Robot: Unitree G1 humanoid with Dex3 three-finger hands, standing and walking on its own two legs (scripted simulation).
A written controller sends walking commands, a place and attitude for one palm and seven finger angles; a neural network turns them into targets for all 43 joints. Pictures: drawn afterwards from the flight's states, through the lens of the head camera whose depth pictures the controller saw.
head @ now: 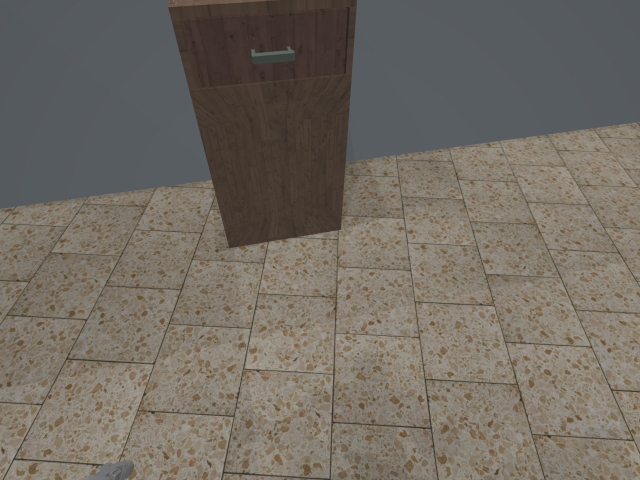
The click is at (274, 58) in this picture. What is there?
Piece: drawer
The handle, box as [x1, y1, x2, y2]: [251, 46, 294, 64]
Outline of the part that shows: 294,52 290,49 289,46 287,47 286,51 255,53 252,49 251,57 253,64 294,60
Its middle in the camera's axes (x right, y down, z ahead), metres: -0.14 -0.51 +1.07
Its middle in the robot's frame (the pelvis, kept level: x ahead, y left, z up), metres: +1.14 +0.20 +0.03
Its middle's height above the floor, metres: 0.80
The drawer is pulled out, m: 0.00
